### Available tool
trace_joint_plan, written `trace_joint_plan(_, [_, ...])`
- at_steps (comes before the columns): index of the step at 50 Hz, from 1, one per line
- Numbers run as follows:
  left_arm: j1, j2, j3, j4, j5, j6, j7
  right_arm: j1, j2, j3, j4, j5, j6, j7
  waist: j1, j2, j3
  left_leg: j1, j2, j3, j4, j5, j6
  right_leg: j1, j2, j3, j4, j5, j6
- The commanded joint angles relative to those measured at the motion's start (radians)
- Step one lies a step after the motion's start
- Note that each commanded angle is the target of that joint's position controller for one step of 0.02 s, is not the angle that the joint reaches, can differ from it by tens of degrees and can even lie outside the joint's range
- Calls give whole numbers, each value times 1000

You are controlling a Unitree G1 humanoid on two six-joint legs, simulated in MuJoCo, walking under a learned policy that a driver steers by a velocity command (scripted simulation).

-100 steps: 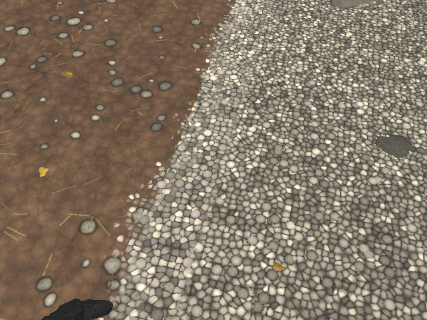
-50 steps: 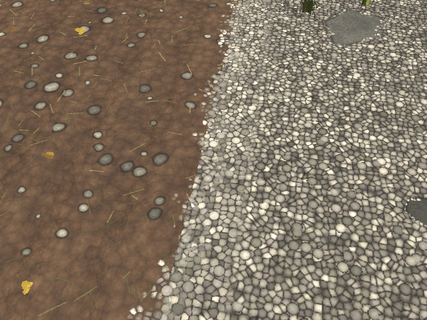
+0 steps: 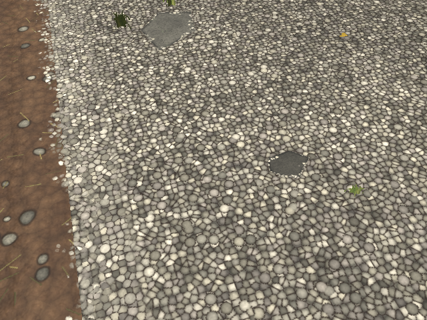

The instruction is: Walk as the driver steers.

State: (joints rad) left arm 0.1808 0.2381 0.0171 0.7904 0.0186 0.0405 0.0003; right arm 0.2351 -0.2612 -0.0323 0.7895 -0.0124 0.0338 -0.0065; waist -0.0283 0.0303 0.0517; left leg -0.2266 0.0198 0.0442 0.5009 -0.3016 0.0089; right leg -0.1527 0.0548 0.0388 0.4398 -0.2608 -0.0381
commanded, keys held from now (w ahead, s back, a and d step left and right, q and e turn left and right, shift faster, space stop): no key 1.00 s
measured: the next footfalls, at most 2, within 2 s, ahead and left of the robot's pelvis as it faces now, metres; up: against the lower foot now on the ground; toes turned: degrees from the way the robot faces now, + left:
right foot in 1.98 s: +0.45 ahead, -0.02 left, +0.00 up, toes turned -4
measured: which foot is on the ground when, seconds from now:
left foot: down 0.00-1.00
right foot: down 0.00-1.00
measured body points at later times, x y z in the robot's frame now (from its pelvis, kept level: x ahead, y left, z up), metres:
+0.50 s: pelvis +0.00 -0.01 +0.01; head +0.01 -0.02 +0.46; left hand +0.05 +0.25 -0.14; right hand +0.03 -0.27 -0.15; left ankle +0.01 +0.12 -0.74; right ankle -0.02 -0.10 -0.74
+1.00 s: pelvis +0.01 -0.01 +0.01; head +0.01 -0.01 +0.45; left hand +0.01 +0.23 -0.15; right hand +0.00 -0.24 -0.16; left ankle +0.01 +0.12 -0.74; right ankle -0.02 -0.10 -0.74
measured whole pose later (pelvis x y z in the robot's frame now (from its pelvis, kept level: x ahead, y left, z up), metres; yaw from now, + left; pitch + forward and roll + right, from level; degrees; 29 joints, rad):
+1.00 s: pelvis +0.01 -0.01 +0.01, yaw +0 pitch -1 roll +0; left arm 0.28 0.18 -0.02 1.13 0.01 -0.01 0.04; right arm 0.26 -0.17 0.00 1.16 -0.01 0.01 -0.04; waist -0.01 0.00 0.03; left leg -0.16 0.02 0.02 0.39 -0.20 -0.01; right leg -0.10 0.06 0.04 0.37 -0.24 -0.04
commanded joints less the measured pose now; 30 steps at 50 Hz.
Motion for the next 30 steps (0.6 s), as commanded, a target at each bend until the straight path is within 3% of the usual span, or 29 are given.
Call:
trace_joint_plan(1, [-68,124,15,-50,4,-32,13,-16,-84,-15,-40,1,-8,1,-2,-173,-35,51,16,-50,-96,66,0,-21,-223,202,-147,237,-77])
trace_joint_plan(3, [-35,130,12,-24,-7,-40,23,-1,-99,-16,-18,-8,-21,5,5,-184,-52,103,43,-67,-139,191,-7,-23,-175,170,-146,205,-37])
trace_joint_plan(6, [-6,122,8,12,-9,-42,23,16,-93,-13,34,-3,-29,5,14,-86,-17,90,55,-78,-152,197,-10,-26,-153,157,-161,118,-29])
trace_joint_plan(10, [3,119,6,58,-9,-48,24,25,-81,-9,88,-2,-32,-2,14,-46,-16,97,64,-88,-171,215,-9,-20,-144,145,-154,142,-34])
trace_joint_plan(30, [90,84,-15,258,-12,-55,39,46,-46,10,290,1,-28,-22,14,-34,-5,121,81,-97,-168,222,7,-31,-125,113,-160,182,-30])
Velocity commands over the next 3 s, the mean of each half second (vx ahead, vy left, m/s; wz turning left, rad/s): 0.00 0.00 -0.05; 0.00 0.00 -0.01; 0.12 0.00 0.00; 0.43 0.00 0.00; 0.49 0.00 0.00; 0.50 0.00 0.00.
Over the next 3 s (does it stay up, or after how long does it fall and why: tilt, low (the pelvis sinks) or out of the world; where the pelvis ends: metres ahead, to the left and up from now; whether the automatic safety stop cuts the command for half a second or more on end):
stays up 0.86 0.07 0.00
